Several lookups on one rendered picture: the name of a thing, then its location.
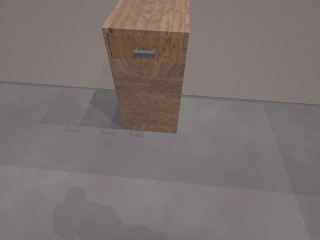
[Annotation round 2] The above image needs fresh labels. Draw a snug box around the drawer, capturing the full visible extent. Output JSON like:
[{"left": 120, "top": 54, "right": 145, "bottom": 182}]
[{"left": 108, "top": 33, "right": 184, "bottom": 63}]

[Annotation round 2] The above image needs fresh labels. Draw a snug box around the handle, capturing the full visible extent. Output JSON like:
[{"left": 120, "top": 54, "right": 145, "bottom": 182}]
[{"left": 133, "top": 47, "right": 155, "bottom": 59}]

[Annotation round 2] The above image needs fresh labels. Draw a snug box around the cabinet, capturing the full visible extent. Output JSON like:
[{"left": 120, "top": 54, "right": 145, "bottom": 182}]
[{"left": 102, "top": 0, "right": 189, "bottom": 134}]

